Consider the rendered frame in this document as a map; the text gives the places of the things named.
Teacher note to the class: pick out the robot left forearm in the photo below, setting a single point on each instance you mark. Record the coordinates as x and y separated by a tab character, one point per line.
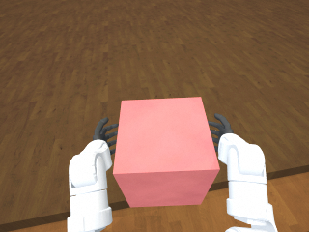
89	209

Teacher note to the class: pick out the robot right hand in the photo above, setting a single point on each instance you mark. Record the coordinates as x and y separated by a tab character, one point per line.
224	128

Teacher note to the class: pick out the robot left hand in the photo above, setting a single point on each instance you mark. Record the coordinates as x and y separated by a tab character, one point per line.
100	133

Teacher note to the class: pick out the robot right forearm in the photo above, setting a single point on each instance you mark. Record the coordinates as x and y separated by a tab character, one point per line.
246	173

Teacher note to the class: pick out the carton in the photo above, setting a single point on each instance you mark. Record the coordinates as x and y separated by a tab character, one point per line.
164	152

